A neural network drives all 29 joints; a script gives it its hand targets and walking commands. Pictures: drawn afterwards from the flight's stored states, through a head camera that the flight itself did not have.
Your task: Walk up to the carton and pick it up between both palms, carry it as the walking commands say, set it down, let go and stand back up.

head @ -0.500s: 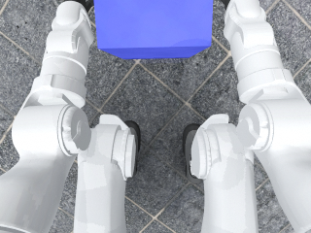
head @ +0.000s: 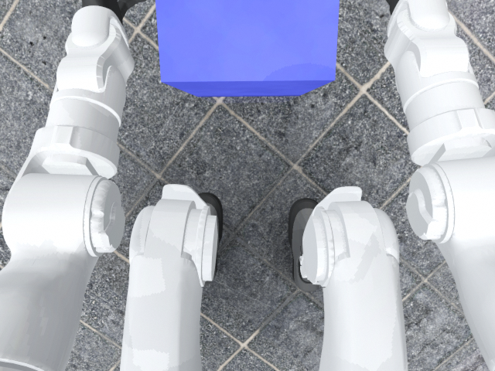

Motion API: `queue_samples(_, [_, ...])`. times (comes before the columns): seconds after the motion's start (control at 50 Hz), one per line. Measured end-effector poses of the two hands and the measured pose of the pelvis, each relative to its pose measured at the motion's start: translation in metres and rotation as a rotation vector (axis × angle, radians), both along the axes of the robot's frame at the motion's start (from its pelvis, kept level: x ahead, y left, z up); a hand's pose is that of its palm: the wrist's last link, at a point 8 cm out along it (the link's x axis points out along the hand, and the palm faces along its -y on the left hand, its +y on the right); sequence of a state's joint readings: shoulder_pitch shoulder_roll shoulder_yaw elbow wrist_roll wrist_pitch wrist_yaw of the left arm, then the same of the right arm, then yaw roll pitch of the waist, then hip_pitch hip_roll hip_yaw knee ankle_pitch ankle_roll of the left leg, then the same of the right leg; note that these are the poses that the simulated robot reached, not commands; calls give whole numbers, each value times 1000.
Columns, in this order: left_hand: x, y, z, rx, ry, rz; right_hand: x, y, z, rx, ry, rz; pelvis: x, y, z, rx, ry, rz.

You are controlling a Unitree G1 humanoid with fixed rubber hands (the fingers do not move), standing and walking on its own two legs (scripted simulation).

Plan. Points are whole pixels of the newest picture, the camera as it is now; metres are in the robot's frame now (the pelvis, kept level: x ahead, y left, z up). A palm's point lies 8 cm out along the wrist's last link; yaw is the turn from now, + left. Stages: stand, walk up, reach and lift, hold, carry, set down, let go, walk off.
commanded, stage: set down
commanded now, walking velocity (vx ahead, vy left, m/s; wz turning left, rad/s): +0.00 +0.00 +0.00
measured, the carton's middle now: (247, 16) +0.56 +0.02 -0.25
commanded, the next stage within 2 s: let go in 1.18 s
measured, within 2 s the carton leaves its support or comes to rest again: neither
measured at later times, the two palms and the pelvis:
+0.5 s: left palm out of the picture +0.54 +0.19 +0.01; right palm out of the picture +0.56 -0.17 +0.01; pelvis +0.01 +0.00 +0.11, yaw +0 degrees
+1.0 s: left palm out of the picture +0.53 +0.20 +0.16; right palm out of the picture +0.56 -0.18 +0.16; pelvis +0.03 +0.00 +0.25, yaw +0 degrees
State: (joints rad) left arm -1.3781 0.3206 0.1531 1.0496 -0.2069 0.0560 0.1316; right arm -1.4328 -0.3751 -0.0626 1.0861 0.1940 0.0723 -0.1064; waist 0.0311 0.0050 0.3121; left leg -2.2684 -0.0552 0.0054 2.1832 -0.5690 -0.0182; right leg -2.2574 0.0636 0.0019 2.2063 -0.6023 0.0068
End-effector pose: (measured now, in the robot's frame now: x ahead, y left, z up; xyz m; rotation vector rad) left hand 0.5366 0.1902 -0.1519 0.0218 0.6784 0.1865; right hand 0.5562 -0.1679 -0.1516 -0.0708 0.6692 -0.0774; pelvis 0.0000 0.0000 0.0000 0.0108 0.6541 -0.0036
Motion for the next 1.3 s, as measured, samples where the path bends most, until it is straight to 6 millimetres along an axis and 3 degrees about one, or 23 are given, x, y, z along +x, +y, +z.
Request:
queue_samples(0.16, [1, 0, 50, 4, -35, 11, 0, -2, 50, -3, -34, -10, 2, 1, 26, -3, 37, 1])
queue_samples(0.36, [1, 3, 119, 9, -42, 13, 2, -5, 119, -9, -38, -11, 4, 1, 76, -1, 105, 1])
queue_samples(0.58, [2, 4, 180, 13, -57, 9, 5, -7, 180, -12, -49, -6, 10, 0, 129, -1, 145, 2])
queue_samples(1.06, [-2, 10, 330, 6, -66, -10, 2, -15, 331, -3, -49, 10, 34, 0, 271, -7, 114, -2])
queue_samples(1.18, [-2, 8, 349, 10, -52, -17, 3, -14, 351, -7, -35, 18, 41, 1, 295, -7, 100, -4])
queue_samples(1.3, [-8, 5, 344, 32, -23, -33, -3, -14, 347, -33, -14, 21, 48, 1, 305, -9, 104, -4])
